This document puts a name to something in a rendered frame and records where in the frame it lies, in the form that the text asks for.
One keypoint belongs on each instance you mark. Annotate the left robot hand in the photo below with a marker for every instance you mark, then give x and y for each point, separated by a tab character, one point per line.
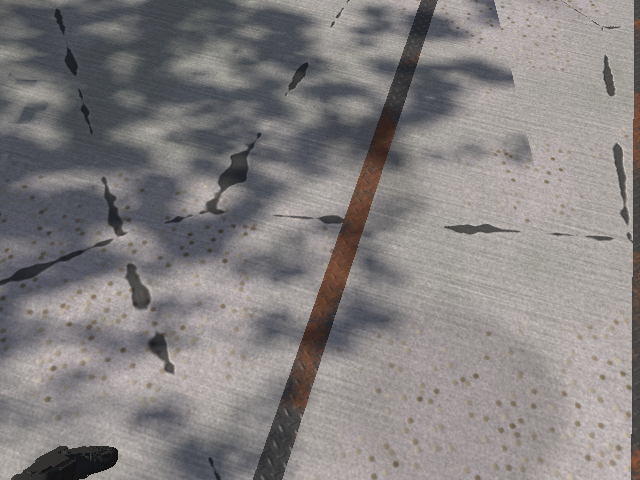
70	464

